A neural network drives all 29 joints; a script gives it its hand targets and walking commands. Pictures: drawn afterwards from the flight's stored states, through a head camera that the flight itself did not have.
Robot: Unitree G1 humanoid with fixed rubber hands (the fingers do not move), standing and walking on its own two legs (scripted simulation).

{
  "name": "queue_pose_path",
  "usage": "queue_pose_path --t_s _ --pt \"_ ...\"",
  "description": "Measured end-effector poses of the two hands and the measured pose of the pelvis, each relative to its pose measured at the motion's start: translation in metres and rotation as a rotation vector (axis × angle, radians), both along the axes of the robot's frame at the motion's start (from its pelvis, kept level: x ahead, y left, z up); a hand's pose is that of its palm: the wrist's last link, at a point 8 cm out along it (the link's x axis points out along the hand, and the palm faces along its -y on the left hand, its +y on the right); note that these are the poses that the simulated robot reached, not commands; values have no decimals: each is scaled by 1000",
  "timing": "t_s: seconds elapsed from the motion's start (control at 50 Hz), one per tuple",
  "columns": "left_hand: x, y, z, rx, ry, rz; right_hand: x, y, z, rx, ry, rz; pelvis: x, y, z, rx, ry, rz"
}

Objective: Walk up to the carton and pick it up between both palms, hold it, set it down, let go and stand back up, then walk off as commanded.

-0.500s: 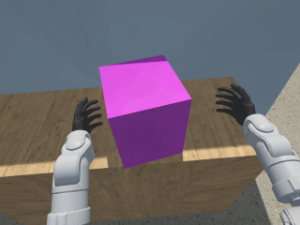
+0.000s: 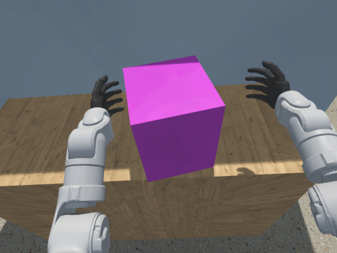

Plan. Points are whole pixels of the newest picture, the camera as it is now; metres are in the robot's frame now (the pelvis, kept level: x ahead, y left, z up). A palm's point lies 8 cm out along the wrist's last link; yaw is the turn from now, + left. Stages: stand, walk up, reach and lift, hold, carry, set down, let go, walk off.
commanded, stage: reach and lift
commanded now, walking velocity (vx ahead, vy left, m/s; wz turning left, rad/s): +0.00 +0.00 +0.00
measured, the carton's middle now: (170, 120) +0.45 +0.08 +0.05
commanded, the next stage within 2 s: none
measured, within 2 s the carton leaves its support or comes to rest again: neither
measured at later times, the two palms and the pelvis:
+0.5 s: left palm (98, 86) +0.42 +0.24 +0.19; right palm (266, 65) +0.50 -0.14 +0.20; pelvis +0.01 +0.00 +0.00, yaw +1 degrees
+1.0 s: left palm (112, 121) +0.40 +0.23 +0.09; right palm (246, 102) +0.49 -0.12 +0.10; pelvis +0.00 +0.00 -0.01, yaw +1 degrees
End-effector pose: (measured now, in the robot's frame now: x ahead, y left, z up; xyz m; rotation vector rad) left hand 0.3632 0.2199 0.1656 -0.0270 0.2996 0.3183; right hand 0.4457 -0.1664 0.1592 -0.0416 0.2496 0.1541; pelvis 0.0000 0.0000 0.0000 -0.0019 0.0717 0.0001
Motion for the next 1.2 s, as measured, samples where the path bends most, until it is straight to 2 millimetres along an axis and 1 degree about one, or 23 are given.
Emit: queue_pose_path --t_s 0.12,0.22,0.4,0.48,0.54,0.6,0.74,0.8,0.86,1.02,1.2 --pt "17 2 10 7 4 9 14 7 13 0 6 2 1 -1 0 -2 17 -1" --pt "27 6 18 15 -5 15 26 15 24 7 -4 4 4 0 0 -7 28 6" --pt "45 15 30 36 -15 23 46 23 38 21 -3 -12 9 2 -1 -14 57 19" --pt "52 16 29 45 -13 15 53 25 40 15 -4 -17 11 4 0 -17 68 21" --pt "53 16 20 45 -1 10 55 27 35 3 7 -21 14 5 0 -18 72 21" --pt "52 16 3 38 17 5 55 28 23 -13 19 -23 15 6 0 -19 73 24" --pt "38 13 -44 22 31 17 47 32 -23 -25 47 -17 14 6 -1 -21 92 27" --pt "35 11 -56 24 19 24 45 35 -39 -19 43 -10 11 6 -2 -23 117 28" --pt "34 8 -62 35 8 23 43 39 -49 -12 31 2 8 6 -3 -24 144 27" --pt "35 6 -74 45 -11 29 41 49 -63 -19 24 15 2 3 -7 -18 199 22" --pt "37 7 -80 34 -32 33 43 55 -59 -15 18 -5 3 2 -9 -24 224 29"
